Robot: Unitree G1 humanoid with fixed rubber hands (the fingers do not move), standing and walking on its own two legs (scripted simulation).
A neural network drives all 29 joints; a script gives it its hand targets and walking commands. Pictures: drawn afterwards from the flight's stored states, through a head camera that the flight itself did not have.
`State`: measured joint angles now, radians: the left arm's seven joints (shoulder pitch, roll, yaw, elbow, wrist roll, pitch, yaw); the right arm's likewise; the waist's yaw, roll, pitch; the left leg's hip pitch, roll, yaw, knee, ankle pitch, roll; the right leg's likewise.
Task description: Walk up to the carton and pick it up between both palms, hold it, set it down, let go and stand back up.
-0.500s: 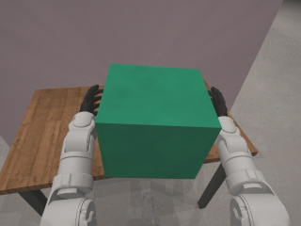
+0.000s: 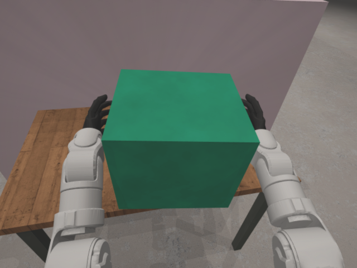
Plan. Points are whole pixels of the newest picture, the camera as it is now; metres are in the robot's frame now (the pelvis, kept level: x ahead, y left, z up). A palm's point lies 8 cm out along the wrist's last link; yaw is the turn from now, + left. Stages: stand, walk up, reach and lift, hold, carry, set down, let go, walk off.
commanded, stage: reach and lift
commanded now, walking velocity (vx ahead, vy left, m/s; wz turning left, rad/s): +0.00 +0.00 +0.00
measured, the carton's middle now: (175, 139) +0.39 +0.00 +0.13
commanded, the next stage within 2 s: hold in 0.92 s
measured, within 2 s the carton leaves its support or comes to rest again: neither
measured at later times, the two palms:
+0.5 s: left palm (90, 128) +0.37 +0.18 +0.18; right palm (255, 127) +0.37 -0.17 +0.18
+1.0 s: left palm (86, 121) +0.36 +0.18 +0.20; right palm (257, 119) +0.37 -0.17 +0.21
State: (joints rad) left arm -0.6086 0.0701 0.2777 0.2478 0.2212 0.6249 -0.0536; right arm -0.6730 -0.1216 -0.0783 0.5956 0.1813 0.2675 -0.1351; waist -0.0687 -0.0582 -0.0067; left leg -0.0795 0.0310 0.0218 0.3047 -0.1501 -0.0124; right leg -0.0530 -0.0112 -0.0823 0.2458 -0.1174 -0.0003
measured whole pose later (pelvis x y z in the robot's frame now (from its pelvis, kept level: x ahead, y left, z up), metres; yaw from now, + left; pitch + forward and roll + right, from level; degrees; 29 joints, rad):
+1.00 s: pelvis +0.00 +0.00 +0.00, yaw +0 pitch -5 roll -1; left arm -0.67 0.08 0.32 0.21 0.23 0.76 -0.08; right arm -0.75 -0.14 -0.06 0.59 0.24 0.38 -0.16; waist -0.07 -0.05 -0.03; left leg -0.07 0.03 0.02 0.32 -0.15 -0.01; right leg -0.04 -0.01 -0.08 0.26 -0.12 0.00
